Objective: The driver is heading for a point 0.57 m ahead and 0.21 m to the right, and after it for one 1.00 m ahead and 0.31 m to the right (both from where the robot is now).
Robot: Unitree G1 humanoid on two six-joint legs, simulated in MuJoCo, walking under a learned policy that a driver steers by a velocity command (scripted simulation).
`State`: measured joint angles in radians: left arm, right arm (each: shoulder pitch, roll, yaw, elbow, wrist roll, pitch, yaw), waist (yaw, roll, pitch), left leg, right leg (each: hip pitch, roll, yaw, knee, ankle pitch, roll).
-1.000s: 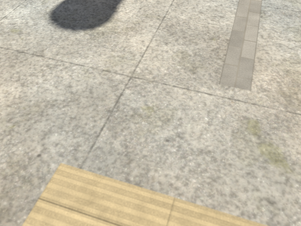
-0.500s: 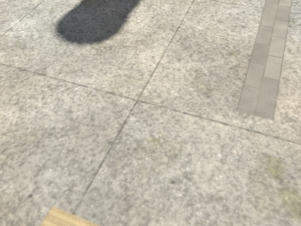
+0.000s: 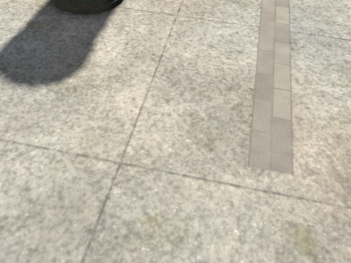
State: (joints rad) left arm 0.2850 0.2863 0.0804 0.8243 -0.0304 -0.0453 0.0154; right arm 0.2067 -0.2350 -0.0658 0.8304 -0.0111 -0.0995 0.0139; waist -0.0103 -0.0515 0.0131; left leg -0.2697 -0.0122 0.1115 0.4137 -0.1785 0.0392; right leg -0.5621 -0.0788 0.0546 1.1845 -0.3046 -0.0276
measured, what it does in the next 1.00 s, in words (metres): walks ahead, turning right: right foot, then left foot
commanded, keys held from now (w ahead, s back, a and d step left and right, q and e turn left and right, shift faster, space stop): w+e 0.68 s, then e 0.32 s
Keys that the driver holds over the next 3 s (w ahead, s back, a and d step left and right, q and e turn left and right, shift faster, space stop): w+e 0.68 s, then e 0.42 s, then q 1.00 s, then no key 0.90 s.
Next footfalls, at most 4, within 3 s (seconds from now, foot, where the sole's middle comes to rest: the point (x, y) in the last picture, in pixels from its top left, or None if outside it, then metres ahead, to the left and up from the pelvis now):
0.36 right None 0.33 -0.17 -0.78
0.82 left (201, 222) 0.64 -0.10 -0.78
1.26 right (255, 259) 0.50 -0.30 -0.78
2.26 right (255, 232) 0.60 -0.31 -0.78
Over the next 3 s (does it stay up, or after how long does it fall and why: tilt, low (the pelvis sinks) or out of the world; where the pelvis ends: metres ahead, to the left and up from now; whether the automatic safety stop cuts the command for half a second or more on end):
stays up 0.58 -0.16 -0.01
